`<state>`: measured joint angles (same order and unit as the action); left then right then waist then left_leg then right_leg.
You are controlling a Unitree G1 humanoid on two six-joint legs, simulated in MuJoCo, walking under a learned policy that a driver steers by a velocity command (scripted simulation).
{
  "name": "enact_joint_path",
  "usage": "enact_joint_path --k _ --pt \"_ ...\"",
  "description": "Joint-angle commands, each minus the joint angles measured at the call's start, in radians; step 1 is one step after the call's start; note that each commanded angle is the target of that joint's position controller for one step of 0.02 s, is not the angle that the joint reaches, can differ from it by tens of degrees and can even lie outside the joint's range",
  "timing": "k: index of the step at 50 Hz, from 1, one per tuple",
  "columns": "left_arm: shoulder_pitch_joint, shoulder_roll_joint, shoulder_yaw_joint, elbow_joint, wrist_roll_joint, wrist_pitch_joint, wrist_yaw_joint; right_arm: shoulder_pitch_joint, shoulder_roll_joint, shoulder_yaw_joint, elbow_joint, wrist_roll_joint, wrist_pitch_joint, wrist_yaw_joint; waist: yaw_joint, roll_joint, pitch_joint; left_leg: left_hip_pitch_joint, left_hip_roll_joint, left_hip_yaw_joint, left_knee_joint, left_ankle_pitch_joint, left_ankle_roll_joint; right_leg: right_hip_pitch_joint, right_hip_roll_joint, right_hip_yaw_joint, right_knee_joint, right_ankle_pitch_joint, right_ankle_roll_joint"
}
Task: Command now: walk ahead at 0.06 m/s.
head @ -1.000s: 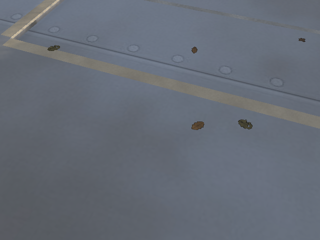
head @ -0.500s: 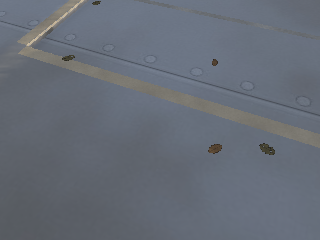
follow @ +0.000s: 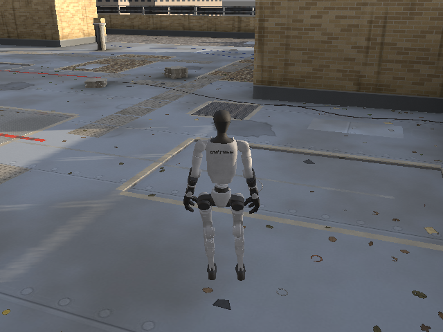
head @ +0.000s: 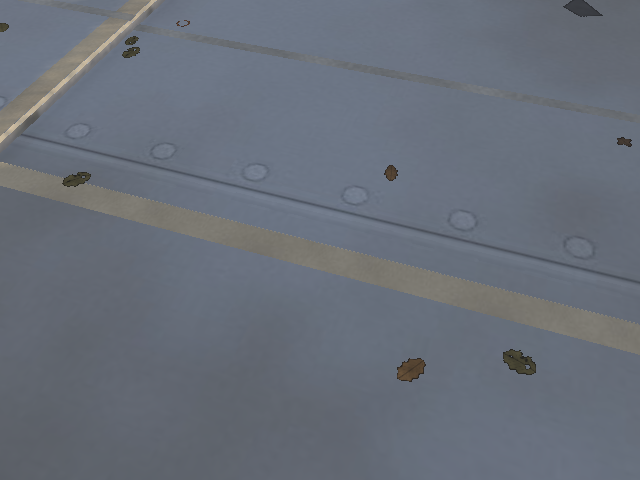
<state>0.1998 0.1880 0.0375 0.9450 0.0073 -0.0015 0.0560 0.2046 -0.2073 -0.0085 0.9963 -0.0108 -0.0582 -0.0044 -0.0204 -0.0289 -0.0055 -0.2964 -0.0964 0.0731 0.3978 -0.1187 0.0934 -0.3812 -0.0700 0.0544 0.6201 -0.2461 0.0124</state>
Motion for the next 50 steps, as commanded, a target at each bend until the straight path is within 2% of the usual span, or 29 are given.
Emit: enact_joint_path --k 1,2,3,5,10,19,20,21,22,23,24,25,26,27,30,31,32,34,36,37,38,39,40,41,42,43,45,47,50 --pt "0.118 0.08 0.018 0.012 0.016 0.001 0.0 -0.012 -0.091 -0.01 -0.039 0.015 0.002 -0.011 0.053 0.058 0.025 -0.16 0.22 -0.242 -0.179 -0.399 0.043 0.232 -0.014 -0.002 -0.171 0.083 -0.037" --pt "0.129 0.113 0.022 0.015 0.014 -0.002 0.001 0.015 -0.097 -0.013 -0.036 0.012 0.001 -0.01 0.027 0.009 0.042 -0.165 0.176 -0.212 -0.128 -0.374 0.013 0.232 -0.051 0.027 -0.192 0.097 -0.058" --pt "0.111 0.164 0.039 0.042 -0.002 -0.006 -0.003 0.052 -0.097 -0.021 -0.035 0.016 0.009 -0.017 -0.016 -0.119 0.063 -0.106 0.108 -0.12 -0.108 -0.301 -0.008 0.118 -0.025 0.029 -0.212 -0.078 -0.079" --pt "0.079 0.083 0.024 0.045 0.003 -0.023 -0.008 0.027 -0.1 -0.022 -0.03 0.007 0.019 -0.027 -0.006 -0.099 0.054 0.017 0.104 -0.095 -0.04 -0.209 -0.018 0.029 -0.008 0.028 -0.268 -0.144 -0.055" --pt "0.08 0.081 0.026 0.066 -0.008 -0.045 -0.008 0.028 -0.082 -0.019 -0.007 0.005 0.023 -0.024 0.006 -0.019 0.002 0.051 0.112 -0.092 -0.005 -0.064 -0.007 0.12 0.012 0.003 -0.213 0.077 -0.037" --pt "0.114 0.074 0.02 0.105 -0.009 -0.03 -0.007 0.029 -0.075 -0.019 0.021 0.014 0.035 -0.022 0.018 0.027 -0.003 0.095 0.119 -0.096 0.03 0.084 -0.008 0.16 0.028 -0.019 -0.176 0.182 -0.036" --pt "0.154 0.071 0.022 0.126 -0.014 -0.027 -0.007 0.07 -0.085 -0.025 0.043 0.02 0.039 -0.023 0.018 0.038 -0.044 0.112 0.101 -0.084 0.031 -0.158 0.009 0.169 0.059 -0.054 -0.154 -0.043 -0.049" --pt "0.159 0.083 0.028 0.127 -0.024 -0.027 -0.01 0.096 -0.115 -0.038 0.051 0.035 0.041 -0.022 0.007 0.054 0.005 0.086 0.118 -0.125 0.005 -0.49 0.038 0.096 0.072 -0.06 -0.126 -0.299 -0.072" --pt "0.116 0.091 0.03 0.101 -0.033 -0.038 -0.012 0.141 -0.141 -0.047 0.054 0.047 0.031 -0.021 -0.019 0.086 0.082 0.081 0.193 -0.245 -0.064 -0.723 0.081 -0.041 0.06 -0.041 -0.079 -0.438 -0.093" --pt "0.037 0.067 0.024 0.058 -0.045 -0.059 -0.017 0.204 -0.179 -0.059 0.062 0.054 0.012 -0.019 -0.054 0.154 0.133 0.142 0.32 -0.439 -0.18 -0.851 0.144 -0.189 0.053 -0.059 0.016 -0.392 -0.1" --pt "-0.041 0.031 0.013 0.019 -0.055 -0.084 -0.028 0.217 -0.218 -0.074 0.065 0.052 -0.009 -0.019 -0.065 0.229 0.169 0.184 0.453 -0.643 -0.293 -0.85 0.208 -0.274 0.046 -0.085 0.125 -0.21 -0.102" --pt "-0.113 0.07 0.023 -0.007 -0.048 -0.099 -0.038 0.226 -0.203 -0.074 0.06 0.03 -0.03 -0.019 -0.086 0.188 0.169 0.214 0.512 -0.73 -0.328 -0.748 0.233 -0.36 0.002 -0.024 0.276 -0.204 -0.108" --pt "-0.124 0.083 0.031 -0.015 -0.045 -0.111 -0.046 0.209 -0.175 -0.067 0.047 0.015 -0.049 -0.016 -0.068 0.132 0.131 0.276 0.513 -0.726 -0.315 -0.671 0.221 -0.44 -0.029 0.012 0.397 -0.188 -0.118" --pt "-0.097 0.079 0.033 -0.01 -0.042 -0.119 -0.053 0.172 -0.157 -0.061 0.027 0.018 -0.059 -0.011 -0.04 0.101 0.084 0.315 0.479 -0.659 -0.29 -0.601 0.191 -0.474 -0.051 0.021 0.443 -0.135 -0.123" --pt "-0.076 0.077 0.041 -0.002 -0.041 -0.129 -0.052 0.134 -0.138 -0.057 -0.003 0.038 -0.044 -0.013 -0.014 0.121 0.045 0.224 0.353 -0.394 -0.304 -0.416 0.104 -0.328 -0.05 -0.047 0.251 -0.029 -0.073" --pt "-0.094 0.045 0.029 -0.029 0.057 -0.093 -0.1 0.16 -0.145 -0.062 0.015 -0.028 -0.033 -0.006 -0.007 0.141 0.053 0.107 0.281 -0.281 -0.318 -0.403 0.089 -0.181 0.007 -0.122 0.16 -0.027 -0.042" --pt "-0.094 0.025 0.029 -0.038 0.054 -0.073 -0.118 0.139 -0.151 -0.066 0.008 -0.033 -0.028 -0.005 0.006 0.18 0.071 0.021 0.25 -0.222 -0.319 -0.382 0.077 -0.07 0.029 -0.147 0.077 -0.021 -0.027" --pt "-0.077 0.05 0.033 -0.051 0.029 -0.054 -0.123 0.142 -0.187 -0.079 0.004 -0.02 -0.028 0.0 0.013 0.188 0.084 -0.04 0.271 -0.207 -0.301 -0.423 0.086 0.058 0.055 -0.188 -0.017 -0.018 -0.015" --pt "0.008 0.076 0.041 -0.041 0.02 -0.055 -0.108 0.106 -0.202 -0.088 -0.008 -0.005 -0.03 0.005 0.061 0.146 0.086 -0.115 0.292 -0.21 -0.233 -0.48 0.089 0.213 0.06 -0.207 -0.078 0.023 -0.028" --pt "0.102 0.098 0.05 -0.016 0.022 -0.062 -0.097 0.081 -0.196 -0.088 -0.017 -0.006 -0.033 0.008 0.11 0.097 0.069 -0.177 0.275 -0.187 -0.135 -0.454 0.084 0.34 0.068 -0.211 -0.094 -0.003 -0.038" --pt "0.305 0.146 0.07 0.045 0.026 -0.08 -0.081 0.05 -0.16 -0.078 -0.028 -0.022 -0.039 0.012 0.209 -0.028 0.003 -0.28 0.203 -0.117 0.153 -0.344 0.07 0.554 0.044 -0.148 -0.13 -0.087 -0.053" --pt "0.493 0.26 0.089 0.076 0.057 -0.096 -0.065 -0.028 -0.043 -0.048 -0.084 -0.043 -0.048 0.014 0.279 -0.312 -0.055 -0.443 0.1 -0.036 0.644 -0.397 0.031 0.63 -0.219 0.233 -0.29 -0.484 -0.073" --pt "0.392 0.26 0.073 0.052 0.055 -0.093 -0.061 0.006 -0.01 -0.045 -0.126 -0.009 -0.059 0.022 0.176 -0.343 -0.015 -0.658 0.007 -0.16 0.852 -0.356 0.051 0.565 -0.33 0.713 -0.535 -0.776 -0.128" --pt "0.236 0.242 0.069 0.01 0.039 -0.087 -0.065 0.003 -0.056 -0.05 -0.136 -0.011 -0.059 0.032 0.089 -0.198 0.049 -0.713 0.119 -0.186 0.936 -0.218 0.065 0.484 -0.353 0.662 -0.514 -0.765 -0.16" --pt "0.152 0.187 0.057 -0.022 0.024 -0.094 -0.075 0.002 -0.101 -0.058 -0.13 -0.022 -0.059 0.045 0.058 -0.077 0.036 -0.653 0.176 -0.159 0.904 -0.108 0.054 0.415 -0.293 0.516 -0.478 -0.605 -0.153" --pt "0.131 0.169 0.051 -0.024 0.016 -0.101 -0.08 0.035 -0.097 -0.059 -0.111 -0.032 -0.052 0.053 0.026 -0.041 0.021 -0.569 0.209 -0.146 0.854 -0.068 0.03 0.356 -0.233 0.385 -0.485 -0.477 -0.145" --pt "0.15 0.124 0.036 -0.011 0.016 -0.115 -0.072 0.029 -0.08 -0.056 -0.112 -0.047 -0.023 0.068 0.009 -0.055 0.044 -0.515 0.234 -0.11 0.822 -0.021 -0.014 0.287 -0.166 0.252 -0.528 -0.339 -0.143" --pt "0.219 0.11 0.031 0.018 0.015 -0.123 -0.07 -0.037 -0.067 -0.051 -0.138 -0.035 0.001 0.073 0.017 -0.033 0.095 -0.575 0.234 -0.083 0.791 0.039 -0.032 0.299 -0.137 0.179 -0.548 -0.212 -0.154" --pt "0.298 0.109 0.027 0.031 0.008 -0.129 -0.072 -0.184 -0.072 -0.047 -0.191 -0.029 0.01 0.072 0.049 -0.007 0.134 -0.612 0.219 -0.038 0.648 0.101 -0.05 0.324 -0.114 0.093 -0.585 -0.045 -0.177"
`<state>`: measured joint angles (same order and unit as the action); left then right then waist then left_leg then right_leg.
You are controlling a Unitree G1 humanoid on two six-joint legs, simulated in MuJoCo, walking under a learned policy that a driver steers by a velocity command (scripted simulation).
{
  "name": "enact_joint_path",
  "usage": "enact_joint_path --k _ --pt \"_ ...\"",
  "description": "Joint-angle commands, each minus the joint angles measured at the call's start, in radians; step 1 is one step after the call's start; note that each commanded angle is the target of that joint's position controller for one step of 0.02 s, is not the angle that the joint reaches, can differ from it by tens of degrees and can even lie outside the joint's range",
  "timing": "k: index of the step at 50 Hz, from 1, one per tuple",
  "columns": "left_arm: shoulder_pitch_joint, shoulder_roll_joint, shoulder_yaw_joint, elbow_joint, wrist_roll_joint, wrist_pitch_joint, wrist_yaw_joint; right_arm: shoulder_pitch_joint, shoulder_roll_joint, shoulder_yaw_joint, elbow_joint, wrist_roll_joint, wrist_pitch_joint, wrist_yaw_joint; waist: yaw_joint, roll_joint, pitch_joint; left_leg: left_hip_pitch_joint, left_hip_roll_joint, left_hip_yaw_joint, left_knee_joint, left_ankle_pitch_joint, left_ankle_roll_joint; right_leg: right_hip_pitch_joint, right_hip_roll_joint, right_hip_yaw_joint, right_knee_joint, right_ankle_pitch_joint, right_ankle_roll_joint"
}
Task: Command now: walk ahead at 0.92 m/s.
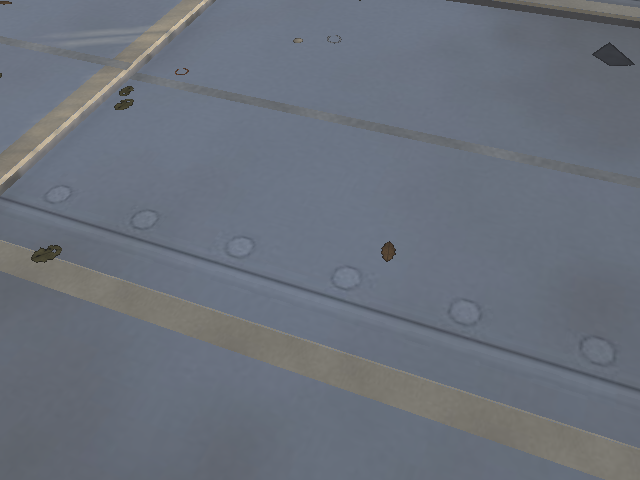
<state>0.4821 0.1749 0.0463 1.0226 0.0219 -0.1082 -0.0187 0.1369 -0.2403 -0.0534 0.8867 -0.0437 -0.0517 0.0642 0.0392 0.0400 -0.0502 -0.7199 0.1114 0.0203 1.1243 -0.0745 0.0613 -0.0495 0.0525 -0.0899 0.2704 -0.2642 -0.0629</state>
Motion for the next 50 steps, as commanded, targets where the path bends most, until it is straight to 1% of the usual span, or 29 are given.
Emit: enact_joint_path --k 1,6,9,11,12,13,14,15,16,17,18,19,22,27,29,31,33,35,36,37,38,39,40,41,43,44,46,47,50 --pt "0.03 0.118 0.015 -0.045 -0.007 -0.025 0.003 -0.164 -0.038 0.0 -0.1 0.007 0.003 0.003 -0.004 -0.076 0.192 -0.179 0.003 0.028 -0.146 0.076 -0.023 -0.004 -0.231 0.214 -0.248 0.027 -0.109" --pt "0.071 0.131 0.009 -0.027 -0.011 -0.037 0.018 -0.303 -0.024 0.019 -0.159 0.02 -0.001 0.006 0.005 -0.088 0.231 -0.028 -0.036 0.099 -0.456 0.161 0.027 0.095 -0.248 0.105 -0.323 0.386 -0.107" --pt "0.064 0.171 0.01 -0.013 -0.004 -0.03 0.023 -0.274 -0.044 0.015 -0.168 0.024 -0.006 -0.012 -0.032 -0.131 0.165 0.134 -0.126 0.157 -0.535 0.06 0.089 0.221 -0.264 0.035 -0.181 0.969 -0.091" --pt "0.058 0.23 0.024 0.001 0.017 -0.007 0.038 -0.072 -0.101 -0.007 -0.125 0.024 -0.009 -0.032 -0.135 -0.197 0.032 0.345 -0.196 0.154 -0.526 -0.075 0.125 0.276 -0.291 0.022 0.118 1.314 -0.078" --pt "0.027 0.253 0.033 -0.003 0.022 0.01 0.045 0.153 -0.138 -0.026 -0.057 0.024 -0.012 -0.045 -0.234 -0.194 -0.076 0.577 -0.211 0.146 -0.571 -0.1 0.14 0.213 -0.279 0.004 0.385 1.282 -0.069" --pt "0.003 0.222 0.029 -0.023 0.021 0.012 0.042 0.354 -0.197 -0.05 -0.005 0.004 -0.014 -0.061 -0.306 -0.147 -0.184 0.888 -0.079 -0.003 -0.548 -0.262 0.166 -0.034 -0.236 0.015 0.709 0.987 -0.072" --pt "0.109 0.042 -0.008 -0.065 -0.025 0.003 0.006 0.383 -0.288 -0.075 0.004 -0.031 -0.019 -0.064 -0.176 0.157 -0.294 1.194 0.234 -0.562 -0.663 -0.691 0.275 -0.489 -0.05 0.062 1.113 0.067 -0.038" --pt "0.027 0.131 0.011 -0.08 -0.034 -0.019 0.005 0.344 -0.233 -0.07 0.01 -0.001 -0.017 -0.045 -0.188 0.117 -0.299 1.15 0.253 -0.878 -0.887 -0.789 0.257 -0.619 0.002 0.205 1.216 -0.141 -0.071" --pt "-0.099 0.155 0.019 -0.125 -0.041 -0.019 0.015 0.229 -0.183 -0.06 0.01 -0.005 -0.027 -0.043 -0.141 0.054 -0.082 0.989 0.225 -0.666 -0.895 -0.667 0.212 -0.706 -0.074 0.191 1.217 -0.03 -0.086" --pt "-0.13 0.144 0.012 -0.129 -0.034 -0.02 0.014 0.183 -0.112 -0.044 0.007 -0.004 -0.04 -0.039 -0.113 -0.06 -0.015 0.825 0.21 -0.521 -0.914 -0.515 0.186 -0.66 -0.121 0.184 1.157 0.038 -0.09" --pt "-0.134 0.118 0.008 -0.125 -0.024 -0.007 0.008 0.154 -0.074 -0.033 0.016 -0.007 -0.05 -0.042 -0.07 -0.077 0.038 0.695 0.173 -0.407 -0.94 -0.441 0.146 -0.61 -0.15 0.188 1.111 0.057 -0.089" --pt "-0.106 0.09 0.002 -0.127 -0.005 0.012 -0.004 0.155 -0.039 -0.019 0.035 -0.001 -0.058 -0.046 -0.026 -0.047 0.067 0.593 0.139 -0.312 -0.969 -0.415 0.105 -0.558 -0.169 0.196 1.074 0.073 -0.079" --pt "-0.169 0.065 -0.003 -0.158 0.004 0.059 -0.03 0.194 -0.035 -0.013 0.071 0.03 -0.083 -0.048 0.001 -0.011 0.158 0.499 0.086 -0.109 -1.033 -0.268 0.029 -0.616 -0.202 0.18 1.026 0.133 -0.052" --pt "-0.43 0.08 -0.019 -0.263 -0.016 0.058 -0.049 0.268 -0.045 0.002 0.079 0.029 -0.107 -0.045 -0.044 -0.025 0.247 0.478 -0.006 0.189 -1.079 0.268 -0.051 -0.624 -0.141 0.018 0.666 0.402 -0.058" --pt "-0.504 0.074 -0.028 -0.29 -0.015 0.047 -0.06 0.329 -0.066 0.006 0.096 0.039 -0.108 -0.063 -0.062 -0.033 0.243 0.567 -0.001 0.239 -1.078 0.497 -0.07 -0.571 -0.098 -0.069 0.493 0.469 -0.071" --pt "-0.437 0.107 -0.019 -0.264 -0.008 0.043 -0.067 0.317 -0.114 0.005 0.079 0.043 -0.11 -0.09 -0.012 0.02 0.163 0.676 0.03 0.274 -0.962 0.873 -0.093 -0.44 -0.03 -0.117 0.439 0.527 -0.105" --pt "-0.326 0.159 -0.002 -0.224 -0.004 0.044 -0.061 0.3 -0.156 -0.003 0.063 0.047 -0.092 -0.124 0.057 0.067 0.075 0.788 0.056 0.281 -0.774 1.083 -0.108 -0.32 0.025 -0.132 0.382 0.55 -0.132" --pt "-0.004 0.241 0.036 -0.135 -0.002 0.058 -0.042 0.198 -0.209 -0.023 0.026 0.021 -0.055 -0.138 0.228 0.096 -0.053 0.723 0.102 0.244 -0.345 1.241 -0.085 -0.011 0.06 -0.093 0.414 0.358 -0.177" --pt "0.204 0.293 0.069 -0.084 -0.01 0.064 -0.019 0.098 -0.227 -0.041 0.005 0.011 -0.037 -0.131 0.345 0.044 -0.085 0.582 0.067 0.23 0.106 1.004 -0.066 0.162 -0.004 0.014 0.332 0.283 -0.256" --pt "0.158 0.328 0.098 -0.065 -0.029 0.079 0.002 0.036 -0.147 -0.032 -0.053 0.008 -0.055 -0.099 0.273 -0.252 -0.016 0.163 -0.157 0.171 0.54 -0.207 -0.077 0.364 -0.059 0.155 0.342 0.276 -0.302" --pt "0.039 0.404 0.107 -0.092 -0.006 0.085 -0.003 0.092 -0.082 -0.002 -0.168 0.042 -0.082 -0.092 0.119 -0.333 -0.129 -0.166 -0.166 -0.015 0.654 -0.445 -0.1 0.516 -0.227 0.594 0.248 0.212 -0.486" --pt "-0.004 0.337 0.094 -0.143 0.015 0.079 0.007 0.057 -0.088 0.016 -0.19 0.032 -0.1 -0.083 0.106 -0.124 -0.123 -0.223 -0.115 -0.119 0.555 -0.417 -0.081 0.459 -0.312 0.832 0.051 -0.054 -0.477" --pt "-0.069 0.251 0.076 -0.144 0.02 0.072 0.015 0.041 -0.113 0.013 -0.173 0.022 -0.108 -0.07 0.043 0.076 0.009 -0.165 -0.058 -0.133 0.364 -0.337 -0.059 0.244 -0.295 0.824 -0.048 -0.144 -0.397" --pt "-0.125 0.241 0.071 -0.152 0.018 0.063 0.024 0.034 -0.114 0.009 -0.169 0.007 -0.097 -0.063 -0.021 0.126 0.084 -0.059 -0.027 -0.136 0.243 -0.32 -0.067 0.044 -0.26 0.758 -0.066 -0.12 -0.356" --pt "-0.198 0.257 0.064 -0.175 0.003 0.028 0.036 0.003 -0.118 0.012 -0.179 -0.033 -0.049 -0.057 -0.084 0.149 0.146 0.144 0.01 -0.13 0.012 -0.345 -0.104 -0.246 -0.181 0.626 -0.093 -0.039 -0.311" --pt "-0.221 0.273 0.066 -0.182 -0.002 0.014 0.033 -0.048 -0.108 0.018 -0.203 -0.034 -0.033 -0.053 -0.085 0.115 0.164 0.251 0.006 -0.084 -0.124 -0.316 -0.123 -0.368 -0.123 0.544 -0.123 -0.013 -0.298" --pt "-0.172 0.28 0.077 -0.161 -0.001 -0.009 0.023 -0.139 -0.079 0.031 -0.244 -0.013 -0.03 -0.042 -0.041 0.029 0.15 0.317 0.003 -0.063 -0.273 -0.01 -0.131 -0.389 -0.067 0.483 -0.109 0.1 -0.277" --pt "-0.16 0.275 0.08 -0.154 -0.015 -0.013 0.016 -0.154 -0.075 0.037 -0.255 -0.006 -0.033 -0.035 -0.03 0.011 0.136 0.371 -0.005 -0.062 -0.402 0.157 -0.117 -0.397 -0.035 0.45 -0.089 0.074 -0.238" --pt "-0.11 0.281 0.087 -0.149 -0.022 -0.002 -0.007 -0.205 -0.086 0.037 -0.267 0.018 -0.034 -0.03 0.037 -0.052 0.104 0.472 -0.07 -0.02 -0.56 0.262 -0.097 -0.331 -0.024 0.46 -0.019 0.067 -0.177"
Over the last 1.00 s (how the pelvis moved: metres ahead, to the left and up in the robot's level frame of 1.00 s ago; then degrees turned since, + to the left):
0.28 -0.13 0.01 0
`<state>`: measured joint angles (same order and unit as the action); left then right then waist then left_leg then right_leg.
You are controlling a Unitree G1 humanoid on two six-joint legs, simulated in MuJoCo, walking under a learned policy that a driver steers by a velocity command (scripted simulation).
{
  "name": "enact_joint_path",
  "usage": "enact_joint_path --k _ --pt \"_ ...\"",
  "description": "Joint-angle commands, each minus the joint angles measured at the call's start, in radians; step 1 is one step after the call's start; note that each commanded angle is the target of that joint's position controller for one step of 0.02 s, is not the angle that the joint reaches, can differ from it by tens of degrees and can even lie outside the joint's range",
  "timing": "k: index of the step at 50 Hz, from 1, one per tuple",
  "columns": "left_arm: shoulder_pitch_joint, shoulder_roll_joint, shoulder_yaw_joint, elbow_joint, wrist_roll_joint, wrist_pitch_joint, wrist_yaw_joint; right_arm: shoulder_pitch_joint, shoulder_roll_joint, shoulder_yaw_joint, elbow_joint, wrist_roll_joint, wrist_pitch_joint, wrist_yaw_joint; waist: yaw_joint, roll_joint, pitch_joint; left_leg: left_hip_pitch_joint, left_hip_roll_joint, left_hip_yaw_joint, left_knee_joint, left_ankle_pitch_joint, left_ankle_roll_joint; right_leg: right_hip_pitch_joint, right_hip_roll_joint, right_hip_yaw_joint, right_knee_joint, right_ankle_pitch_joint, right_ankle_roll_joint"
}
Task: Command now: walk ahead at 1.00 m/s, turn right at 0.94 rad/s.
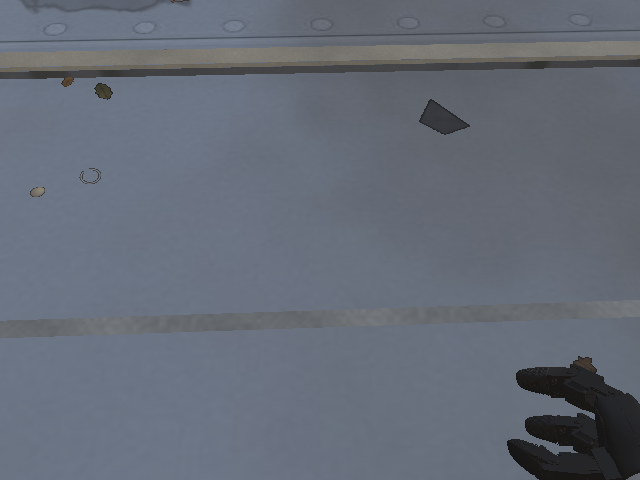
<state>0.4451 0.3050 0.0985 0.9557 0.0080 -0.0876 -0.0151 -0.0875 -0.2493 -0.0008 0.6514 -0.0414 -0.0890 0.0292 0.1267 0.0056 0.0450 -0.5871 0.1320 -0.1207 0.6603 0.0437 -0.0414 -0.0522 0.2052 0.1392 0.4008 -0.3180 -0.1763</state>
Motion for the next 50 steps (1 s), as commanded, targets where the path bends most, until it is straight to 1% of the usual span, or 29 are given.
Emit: enact_joint_path --k 1,3,4,5,6,7,8,9,10,11,13,16,17,19,20,21,23,24,25,26,27,28,30,33,39,44,47,49,50 --pt "-0.048 0.148 0.035 -0.078 -0.003 -0.019 -0.01 -0.012 -0.086 -0.017 -0.05 0.015 0.001 0.002 -0.034 -0.04 0.019 0.322 -0.094 0.104 -0.14 0.117 0.008 -0.275 -0.189 0.254 -0.113 0.127 -0.05" --pt "-0.04 0.159 0.039 -0.081 0.01 -0.008 0.004 -0.011 -0.12 -0.028 -0.06 0.01 -0.014 -0.007 -0.041 -0.06 0.021 0.317 -0.099 0.068 -0.232 0.043 0.01 -0.155 -0.204 0.299 -0.008 0.196 -0.025" --pt "-0.066 0.178 0.042 -0.09 0.015 -0.002 0.01 0.083 -0.155 -0.043 -0.035 0.01 -0.022 -0.015 -0.096 -0.054 -0.025 0.39 -0.097 0.051 -0.267 0.015 0.021 -0.111 -0.193 0.295 0.137 0.307 -0.011" --pt "-0.116 0.195 0.045 -0.103 0.015 -0.001 0.011 0.285 -0.189 -0.063 0.025 0.01 -0.03 -0.025 -0.214 -0.03 -0.115 0.564 -0.08 0.061 -0.293 0.056 0.038 -0.139 -0.168 0.24 0.366 0.395 0.004" --pt "-0.182 0.144 0.032 -0.129 0.005 -0.01 0.004 0.5 -0.231 -0.086 0.094 -0.006 -0.031 -0.036 -0.318 0.024 -0.205 0.816 -0.019 0.038 -0.236 0.016 0.05 -0.331 -0.108 0.161 0.645 0.231 0.022" --pt "-0.223 0.031 -0.006 -0.178 0.003 -0.018 0.006 0.612 -0.256 -0.088 0.117 -0.039 -0.027 -0.04 -0.323 0.16 -0.246 0.971 0.145 -0.117 -0.143 -0.032 0.03 -0.567 -0.081 0.083 0.925 -0.182 0.031" --pt "0.007 -0.012 -0.03 -0.185 -0.04 -0.012 0.031 0.565 -0.298 -0.094 0.101 -0.061 -0.025 -0.03 -0.172 0.285 -0.325 1.062 0.375 -0.505 -0.174 -0.004 0.184 -0.754 -0.101 0.005 1.095 -0.209 0.059" --pt "-0.038 0.029 -0.038 -0.16 -0.012 0.003 0.035 0.486 -0.244 -0.106 0.093 -0.04 -0.02 -0.031 -0.195 0.222 -0.294 0.989 0.376 -0.69 -0.33 -0.607 0.292 -0.887 -0.186 -0.021 1.13 -0.115 0.052" --pt "-0.19 0.068 -0.031 -0.174 0.011 0.01 0.018 0.449 -0.151 -0.089 0.092 -0.03 -0.024 -0.029 -0.216 0.068 -0.094 0.799 0.282 -0.561 -0.425 -0.728 0.266 -0.904 -0.223 -0.005 1.069 -0.045 0.06" --pt "-0.281 0.062 -0.029 -0.205 0.029 0.009 -0.003 0.425 -0.125 -0.075 0.115 -0.028 -0.03 -0.024 -0.2 0.018 0.012 0.649 0.211 -0.423 -0.445 -0.583 0.228 -0.871 -0.228 0.008 0.987 -0.006 0.071" --pt "-0.31 0.028 -0.041 -0.241 0.044 0.023 -0.037 0.483 -0.096 -0.06 0.186 -0.006 -0.045 -0.024 -0.151 0.074 0.042 0.554 0.15 -0.245 -0.438 -0.242 0.191 -0.823 -0.246 0.036 0.879 0.009 0.08" --pt "-0.381 0.003 -0.068 -0.304 0.051 0.018 -0.045 0.431 -0.093 -0.051 0.209 0.03 -0.06 -0.013 -0.1 0.101 0.05 0.457 0.066 0.019 -0.455 0.413 0.155 -0.689 -0.208 -0.079 0.58 0.102 0.103" --pt "-0.393 -0.017 -0.085 -0.311 0.051 0.007 -0.053 0.399 -0.092 -0.05 0.21 0.038 -0.061 -0.012 -0.088 0.092 0.035 0.388 0.014 0.113 -0.467 0.458 0.131 -0.546 -0.2 -0.141 0.39 0.196 0.103" --pt "-0.36 -0.03 -0.098 -0.284 0.033 -0.002 -0.064 0.448 -0.136 -0.057 0.235 0.047 -0.059 -0.009 -0.088 0.114 -0.026 0.302 0.003 0.148 -0.472 0.513 0.131 -0.229 -0.129 -0.233 0.251 0.361 0.094" --pt "-0.323 0.026 -0.066 -0.287 -0.045 -0.017 -0.043 0.41 -0.242 -0.082 0.206 0.1 -0.061 -0.036 -0.033 0.132 -0.111 0.365 0.04 0.12 -0.37 0.677 0.145 -0.153 -0.129 -0.18 0.248 0.376 0.091" --pt "-0.244 0.071 -0.055 -0.263 -0.042 -0.015 -0.031 0.375 -0.258 -0.083 0.204 0.106 -0.059 -0.049 0.03 0.128 -0.167 0.411 0.049 0.128 -0.276 0.767 0.128 -0.073 -0.125 -0.158 0.188 0.414 0.069" --pt "-0.072 0.145 -0.026 -0.203 0.007 0.006 -0.004 0.378 -0.228 -0.071 0.202 0.091 -0.048 -0.056 0.11 0.089 -0.234 0.369 -0.011 0.149 0.094 0.551 0.063 0.152 -0.216 -0.065 0.078 0.668 0.011" --pt "-0.055 0.222 -0.028 -0.19 0.031 0.011 0.006 0.49 -0.101 -0.036 0.183 0.025 -0.043 -0.048 0.001 -0.239 -0.33 0.146 -0.166 0.183 0.548 -0.558 0.016 0.39 -0.464 0.182 0.199 1.316 -0.08" --pt "-0.021 0.163 -0.047 -0.212 0.048 0.008 -0.007 0.691 -0.074 -0.015 0.241 0.058 -0.045 -0.032 -0.02 -0.239 -0.572 0.001 -0.209 -0.061 0.802 -0.752 0.025 0.584 -0.637 0.457 0.222 1.437 -0.264" --pt "-0.091 0.13 -0.042 -0.232 0.023 0.012 -0.013 0.639 -0.158 -0.034 0.242 0.078 -0.039 -0.029 -0.006 -0.083 -0.511 -0.017 -0.167 -0.103 0.785 -0.699 0.025 0.467 -0.608 0.368 0.166 1.332 -0.258" --pt "-0.186 0.109 -0.045 -0.242 -0.006 0.005 -0.015 0.551 -0.174 -0.041 0.21 0.086 -0.03 -0.034 -0.046 -0.02 -0.34 -0.072 -0.124 -0.053 0.704 -0.644 0.018 0.316 -0.558 0.268 0.116 1.162 -0.211" --pt "-0.238 0.079 -0.055 -0.239 -0.014 -0.004 -0.016 0.506 -0.169 -0.047 0.213 0.078 -0.018 -0.047 -0.078 0.056 -0.244 -0.061 -0.088 -0.021 0.638 -0.595 0.002 0.165 -0.522 0.212 0.059 1.057 -0.167" --pt "-0.299 0.044 -0.064 -0.232 0.003 -0.011 -0.02 0.529 -0.144 -0.056 0.222 0.071 0.019 -0.058 -0.148 0.024 -0.162 0.043 -0.053 -0.005 0.566 -0.52 -0.02 -0.053 -0.485 0.113 -0.034 0.998 -0.132" --pt "-0.347 0.075 -0.046 -0.222 0.02 -0.006 -0.002 0.502 -0.109 -0.066 0.175 0.069 0.053 -0.063 -0.186 -0.075 -0.13 0.052 -0.043 0.045 0.513 -0.419 -0.044 -0.194 -0.469 -0.023 -0.113 0.938 -0.121" --pt "-0.389 0.083 -0.036 -0.216 0.01 0.037 0.059 0.342 -0.086 -0.072 0.072 0.061 0.071 -0.036 -0.15 -0.089 -0.131 0.056 -0.027 0.112 0.222 -0.1 -0.022 -0.167 -0.433 -0.226 -0.132 0.674 -0.056" --pt "-0.352 0.141 -0.009 -0.202 -0.014 0.066 0.06 0.233 -0.114 -0.088 -0.018 0.064 0.09 0.008 -0.111 -0.091 -0.113 0.041 -0.037 0.16 0.086 -0.204 0.04 -0.049 -0.52 -0.227 -0.067 0.505 -0.019" --pt "-0.298 0.174 0.012 -0.195 -0.03 0.06 0.051 0.187 -0.125 -0.096 -0.061 0.078 0.106 0.022 -0.098 -0.081 -0.077 -0.014 -0.026 0.169 0.084 -0.374 0.102 0.041 -0.604 -0.164 -0.099 0.123 0.001" --pt "-0.308 0.18 0.02 -0.196 -0.031 0.055 0.046 0.244 -0.117 -0.1 -0.048 0.082 0.096 0.02 -0.138 -0.053 -0.061 0.075 -0.067 0.225 -0.006 -0.411 0.152 0.041 -0.576 -0.214 -0.019 0.124 0.037" --pt "-0.338 0.163 0.018 -0.205 -0.031 0.053 0.044 0.371 -0.138 -0.118 -0.004 0.088 0.088 0.012 -0.202 -0.021 -0.097 0.276 -0.116 0.253 -0.089 -0.389 0.19 -0.051 -0.512 -0.299 0.148 0.246 0.076"
Over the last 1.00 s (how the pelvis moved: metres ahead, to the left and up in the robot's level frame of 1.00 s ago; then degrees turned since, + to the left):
0.88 -0.04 -0.01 -30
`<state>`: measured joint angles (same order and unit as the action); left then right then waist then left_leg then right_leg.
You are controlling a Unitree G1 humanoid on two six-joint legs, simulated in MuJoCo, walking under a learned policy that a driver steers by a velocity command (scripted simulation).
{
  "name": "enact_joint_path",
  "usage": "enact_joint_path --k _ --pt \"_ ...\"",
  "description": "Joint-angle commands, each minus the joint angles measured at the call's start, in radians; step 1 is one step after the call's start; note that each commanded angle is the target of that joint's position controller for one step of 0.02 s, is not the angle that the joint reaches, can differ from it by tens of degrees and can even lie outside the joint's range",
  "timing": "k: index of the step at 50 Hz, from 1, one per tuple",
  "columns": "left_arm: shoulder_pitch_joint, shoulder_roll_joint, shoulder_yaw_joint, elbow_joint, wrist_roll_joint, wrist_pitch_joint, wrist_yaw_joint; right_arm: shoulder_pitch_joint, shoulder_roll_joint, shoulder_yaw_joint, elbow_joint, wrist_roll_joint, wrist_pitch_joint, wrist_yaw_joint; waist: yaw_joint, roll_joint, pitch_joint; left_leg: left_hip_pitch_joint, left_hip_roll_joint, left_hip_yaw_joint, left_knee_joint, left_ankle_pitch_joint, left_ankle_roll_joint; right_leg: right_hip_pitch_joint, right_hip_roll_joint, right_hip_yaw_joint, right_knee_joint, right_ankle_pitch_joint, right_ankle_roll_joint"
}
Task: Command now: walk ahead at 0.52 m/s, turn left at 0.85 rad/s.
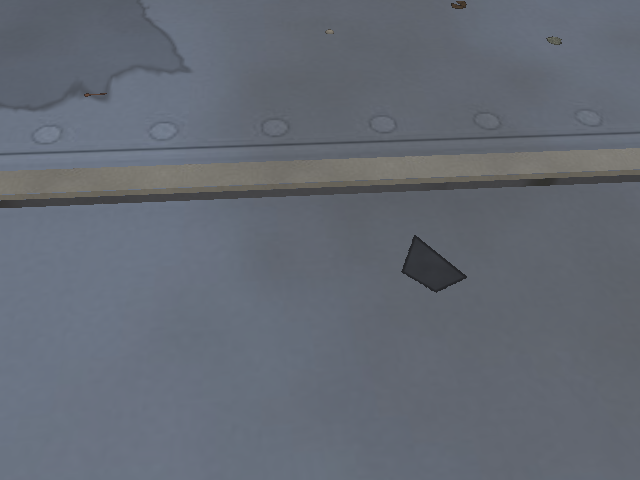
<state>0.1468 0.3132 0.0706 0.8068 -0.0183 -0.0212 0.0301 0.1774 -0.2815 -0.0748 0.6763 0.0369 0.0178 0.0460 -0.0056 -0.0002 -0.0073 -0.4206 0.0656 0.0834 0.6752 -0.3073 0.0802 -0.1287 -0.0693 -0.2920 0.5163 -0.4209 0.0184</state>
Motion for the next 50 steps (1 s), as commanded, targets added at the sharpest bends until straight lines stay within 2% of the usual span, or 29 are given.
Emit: enact_joint_path --k 1,2,3,4,5,7,10,13,17,19,20,21,22,23,24,25,26,28,30,34,39,41,42,43,44,45,46,47,50 --pt "-0.098 0.1 0.03 -0.099 0.007 -0.023 -0.002 0.333 -0.234 -0.095 0.038 0.009 -0.028 -0.022 -0.154 0.166 -0.1 0.415 0.039 -0.211 -0.188 -0.063 0.167 -0.245 -0.123 0.041 0.451 0.42 -0.054" --pt "-0.159 0.022 0.005 -0.185 0.018 -0.058 -0.013 0.382 -0.353 -0.116 0.032 0.001 -0.054 -0.015 -0.126 0.405 -0.096 0.691 0.202 -0.815 -0.38 -0.271 0.345 -0.773 0.12 0.173 0.736 -0.124 0.001" --pt "-0.243 0.082 0.009 -0.197 -0.006 -0.107 -0.039 0.386 -0.257 -0.087 0.006 -0.006 -0.081 -0.006 -0.168 0.251 -0.104 0.775 0.251 -0.901 -0.466 -0.336 0.344 -0.951 0.093 0.372 0.832 -0.125 -0.037" --pt "-0.196 0.073 -0.002 -0.17 0.103 -0.089 -0.061 0.349 -0.242 -0.074 0.016 -0.089 -0.044 -0.024 -0.141 0.105 -0.066 0.691 0.241 -0.774 -0.435 -0.178 0.274 -0.92 0.025 0.35 0.825 -0.046 -0.037" --pt "-0.147 0.07 -0.001 -0.15 0.098 -0.082 -0.072 0.297 -0.209 -0.064 0.005 -0.084 -0.031 -0.03 -0.083 -0.012 -0.01 0.578 0.195 -0.642 -0.414 -0.061 0.235 -0.842 -0.008 0.342 0.751 0.038 -0.028" --pt "-0.118 0.067 -0.007 -0.152 0.097 -0.053 -0.077 0.217 -0.17 -0.043 -0.014 -0.051 -0.039 -0.037 -0.024 0.02 0.013 0.401 0.099 -0.5 -0.454 0.031 0.192 -0.675 -0.026 0.32 0.622 0.104 0.015" --pt "-0.156 0.063 -0.019 -0.177 0.079 -0.018 -0.08 0.243 -0.187 -0.044 -0.002 -0.043 -0.062 -0.036 -0.027 0.054 0.048 0.32 0.044 -0.45 -0.501 0.092 0.201 -0.627 -0.004 0.281 0.5 0.168 0.056" --pt "-0.243 0.036 -0.04 -0.21 0.061 -0.023 -0.086 0.268 -0.19 -0.046 0.014 -0.045 -0.071 -0.037 -0.065 0.089 0.081 0.299 0.009 -0.399 -0.518 0.133 0.183 -0.563 0.022 0.26 0.247 0.291 0.066" --pt "-0.249 0.057 -0.037 -0.229 0.053 -0.036 -0.084 0.282 -0.192 -0.038 0.048 -0.034 -0.092 -0.04 -0.073 0.128 0.07 0.34 0.082 -0.402 -0.522 0.36 0.132 -0.376 0.034 0.25 0.063 0.406 -0.001" --pt "-0.118 0.099 -0.016 -0.199 0.051 -0.04 -0.068 0.253 -0.221 -0.04 0.06 -0.04 -0.098 -0.043 -0.005 0.121 0.015 0.389 0.091 -0.37 -0.395 0.7 0.096 -0.223 0.08 0.228 0.051 0.311 -0.041" --pt "0.05 0.124 0.0 -0.153 0.047 -0.042 -0.053 0.235 -0.234 -0.041 0.068 -0.051 -0.094 -0.042 0.079 0.094 -0.073 0.385 0.056 -0.324 -0.195 0.869 0.078 -0.054 0.12 0.203 0.045 0.24 -0.061" --pt "0.283 0.158 0.018 -0.092 0.048 -0.041 -0.034 0.192 -0.222 -0.036 0.064 -0.064 -0.094 -0.042 0.198 0.071 -0.177 0.262 0.008 -0.277 0.083 0.826 0.06 0.19 0.083 0.221 0.078 0.185 -0.083" --pt "0.448 0.269 0.046 -0.067 0.077 -0.044 -0.018 0.225 -0.115 -0.007 0.023 -0.046 -0.102 -0.04 0.227 -0.158 -0.295 0.005 -0.098 -0.201 0.509 0.483 0.024 0.408 -0.143 0.609 -0.022 -0.305 -0.151" --pt "0.409 0.292 0.049 -0.042 0.069 -0.044 -0.035 0.271 -0.052 0.015 -0.002 -0.034 -0.117 -0.024 0.132 -0.407 -0.305 -0.209 -0.235 -0.262 0.68 -0.127 0.018 0.428 -0.262 1.201 -0.319 -0.519 -0.219" --pt "0.243 0.203 0.036 -0.068 0.061 -0.039 -0.047 0.221 -0.084 0.019 0.006 -0.053 -0.111 -0.028 0.072 -0.238 -0.109 -0.336 -0.151 -0.253 0.754 -0.07 0.035 0.315 -0.266 1.189 -0.318 -0.49 -0.257" --pt "0.205 0.14 0.027 -0.077 0.046 -0.043 -0.053 0.151 -0.116 0.019 0.008 -0.073 -0.111 -0.022 0.065 -0.078 -0.059 -0.318 -0.084 -0.214 0.713 0.007 0.031 0.211 -0.232 1.037 -0.291 -0.363 -0.272" --pt "0.207 0.105 0.018 -0.065 0.045 -0.045 -0.055 0.088 -0.123 0.021 -0.006 -0.085 -0.113 -0.019 0.055 -0.02 -0.013 -0.28 -0.046 -0.197 0.627 0.027 0.022 0.1 -0.183 0.924 -0.294 -0.233 -0.262" --pt "0.229 0.068 0.001 -0.023 0.044 -0.052 -0.051 0.036 -0.095 0.037 -0.043 -0.112 -0.098 -0.012 0.008 -0.067 0.045 -0.234 -0.008 -0.191 0.513 0.008 -0.02 -0.036 -0.1 0.804 -0.32 -0.104 -0.256" --pt "0.265 0.078 0.004 0.0 0.031 -0.062 -0.045 -0.009 -0.079 0.053 -0.073 -0.116 -0.085 -0.006 -0.003 -0.089 0.085 -0.25 0.013 -0.169 0.406 0.0 -0.06 -0.092 -0.073 0.757 -0.365 -0.038 -0.284" --pt "0.247 0.127 0.029 -0.024 0.025 -0.071 -0.043 -0.2 -0.066 0.085 -0.143 -0.086 -0.093 0.012 0.023 -0.062 0.122 -0.102 -0.007 -0.102 0.046 0.212 -0.119 -0.229 -0.014 0.646 -0.44 0.134 -0.269" --pt "0.308 0.165 0.046 -0.005 0.008 -0.072 -0.05 -0.231 -0.104 0.07 -0.146 -0.073 -0.098 -0.011 0.048 -0.047 0.057 0.097 -0.06 -0.084 -0.136 0.288 -0.102 -0.082 -0.044 0.649 -0.321 0.512 -0.212" --pt "0.307 0.194 0.053 0.003 0.011 -0.068 -0.051 -0.04 -0.152 0.04 -0.089 -0.08 -0.108 -0.037 -0.046 -0.008 -0.08 0.352 -0.099 -0.064 -0.176 0.168 -0.073 -0.061 0.011 0.592 -0.011 0.789 -0.17" --pt "0.272 0.18 0.05 -0.01 0.007 -0.074 -0.056 0.142 -0.199 0.017 -0.054 -0.092 -0.113 -0.059 -0.141 0.008 -0.18 0.597 -0.002 -0.143 -0.154 0.083 -0.046 -0.212 0.062 0.563 0.251 0.687 -0.147" --pt "0.272 0.049 0.017 -0.05 -0.004 -0.085 -0.049 0.333 -0.285 -0.013 -0.036 -0.123 -0.112 -0.079 -0.19 0.182 -0.339 0.844 0.291 -0.491 -0.226 -0.355 -0.001 -0.424 0.138 0.472 0.599 0.213 -0.135" --pt "0.316 0.02 -0.001 -0.098 -0.022 -0.076 -0.047 0.276 -0.322 -0.023 -0.033 -0.116 -0.098 -0.072 -0.108 0.373 -0.394 0.846 0.429 -0.938 -0.426 -0.597 0.065 -0.611 0.157 0.404 0.8 -0.05 -0.134" --pt "0.242 0.069 0.003 -0.074 0.005 -0.054 -0.041 0.167 -0.217 -0.01 -0.048 -0.107 -0.092 -0.069 -0.089 0.212 -0.206 0.702 0.379 -0.835 -0.428 -0.588 0.068 -0.696 0.071 0.387 0.855 0.05 -0.139" --pt "0.176 0.075 0.004 -0.074 0.025 -0.044 -0.051 0.132 -0.142 0.007 -0.043 -0.097 -0.094 -0.064 -0.086 0.101 -0.101 0.589 0.331 -0.651 -0.415 -0.4 0.059 -0.694 0.035 0.371 0.824 0.108 -0.134" --pt "0.142 0.061 0.003 -0.076 0.033 -0.034 -0.063 0.124 -0.113 0.014 -0.025 -0.1 -0.097 -0.06 -0.068 0.058 -0.039 0.496 0.291 -0.513 -0.433 -0.204 0.045 -0.665 0.007 0.369 0.788 0.132 -0.124" --pt "0.067 0.009 -0.01 -0.119 0.05 0.009 -0.092 0.163 -0.078 0.023 0.045 -0.071 -0.122 -0.05 -0.022 0.106 0.047 0.394 0.238 -0.268 -0.477 0.084 0.01 -0.678 -0.046 0.358 0.754 0.146 -0.105"
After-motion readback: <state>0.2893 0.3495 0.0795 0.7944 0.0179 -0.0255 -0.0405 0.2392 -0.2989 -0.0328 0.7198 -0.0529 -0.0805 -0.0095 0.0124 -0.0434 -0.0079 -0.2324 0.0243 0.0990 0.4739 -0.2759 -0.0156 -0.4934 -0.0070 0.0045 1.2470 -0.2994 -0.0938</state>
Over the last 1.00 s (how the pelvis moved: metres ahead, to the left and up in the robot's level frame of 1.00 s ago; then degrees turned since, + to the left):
0.65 0.05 -0.05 4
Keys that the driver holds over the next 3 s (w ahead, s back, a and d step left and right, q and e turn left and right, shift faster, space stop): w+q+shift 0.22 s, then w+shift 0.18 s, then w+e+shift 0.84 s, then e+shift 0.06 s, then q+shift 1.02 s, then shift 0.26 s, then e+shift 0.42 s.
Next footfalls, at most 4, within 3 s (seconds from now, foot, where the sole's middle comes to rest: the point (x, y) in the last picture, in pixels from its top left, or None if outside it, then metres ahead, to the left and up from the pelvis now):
0.42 right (324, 477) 0.48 -0.01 -0.76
0.84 left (189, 348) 0.77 0.30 -0.76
1.28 right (300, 226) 1.15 0.05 -0.76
1.64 left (295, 128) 1.50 0.08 -0.72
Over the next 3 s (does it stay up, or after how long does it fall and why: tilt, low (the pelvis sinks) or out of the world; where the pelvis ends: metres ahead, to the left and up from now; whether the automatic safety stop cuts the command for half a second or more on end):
stays up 1.41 -0.01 0.05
